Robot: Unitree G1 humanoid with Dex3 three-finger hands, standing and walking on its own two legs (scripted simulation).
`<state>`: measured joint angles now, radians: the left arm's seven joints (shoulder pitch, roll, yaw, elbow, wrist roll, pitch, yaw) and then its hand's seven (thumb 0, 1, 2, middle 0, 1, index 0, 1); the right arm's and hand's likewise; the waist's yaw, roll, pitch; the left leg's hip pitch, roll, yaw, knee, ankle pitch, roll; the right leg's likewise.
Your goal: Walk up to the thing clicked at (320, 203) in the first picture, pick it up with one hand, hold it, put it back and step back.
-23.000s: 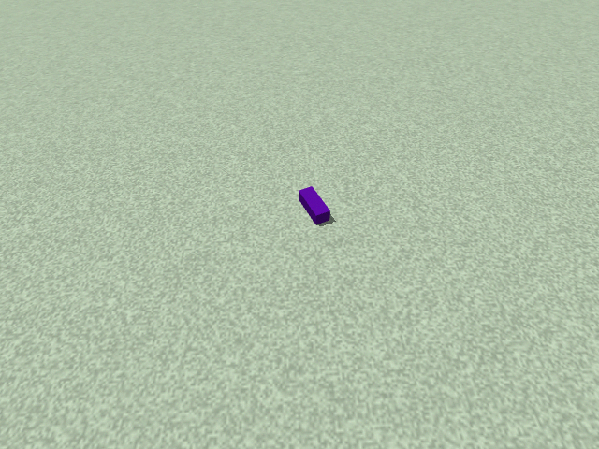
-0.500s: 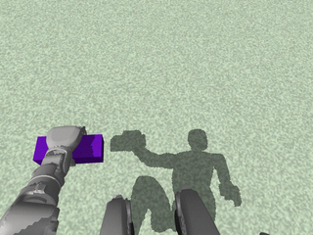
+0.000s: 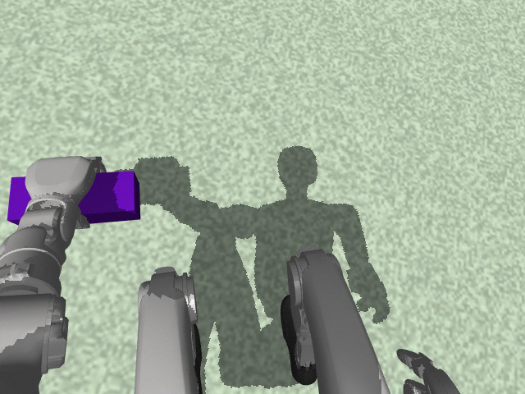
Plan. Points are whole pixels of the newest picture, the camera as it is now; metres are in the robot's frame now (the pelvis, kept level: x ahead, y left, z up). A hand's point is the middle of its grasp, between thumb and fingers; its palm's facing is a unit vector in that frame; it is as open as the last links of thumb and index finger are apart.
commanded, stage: crouch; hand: left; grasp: from above
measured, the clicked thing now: (80, 199) +0.45 +0.27 -0.20
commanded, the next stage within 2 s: lower in 0.80 s
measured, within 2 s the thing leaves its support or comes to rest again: rests again in 1.86 s
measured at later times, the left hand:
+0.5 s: hand (91, 199) +0.46 +0.27 -0.25, palm faces -0.49 -0.02 -0.87, open 9.9 cm
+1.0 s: hand (95, 199) +0.47 +0.28 -0.29, palm faces -0.49 -0.02 -0.87, open 9.8 cm
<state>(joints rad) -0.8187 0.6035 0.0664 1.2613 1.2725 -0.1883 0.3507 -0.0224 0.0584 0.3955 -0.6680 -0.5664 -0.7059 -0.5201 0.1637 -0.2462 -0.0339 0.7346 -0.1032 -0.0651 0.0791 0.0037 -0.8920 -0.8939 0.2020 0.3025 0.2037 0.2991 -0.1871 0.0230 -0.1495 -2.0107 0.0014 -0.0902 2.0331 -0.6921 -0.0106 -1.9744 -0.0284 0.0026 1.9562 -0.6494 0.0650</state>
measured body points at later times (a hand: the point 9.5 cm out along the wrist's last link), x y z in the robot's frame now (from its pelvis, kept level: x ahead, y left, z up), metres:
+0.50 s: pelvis -0.01 +0.00 -0.07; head +0.24 +0.05 +0.30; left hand +0.48 +0.27 -0.20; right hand +0.02 -0.28 -0.18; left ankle +0.06 +0.12 -0.41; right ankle +0.09 -0.15 -0.41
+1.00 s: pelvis -0.01 +0.00 -0.11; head +0.25 +0.06 +0.26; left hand +0.49 +0.27 -0.24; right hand +0.01 -0.28 -0.20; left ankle +0.06 +0.12 -0.41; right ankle +0.09 -0.15 -0.41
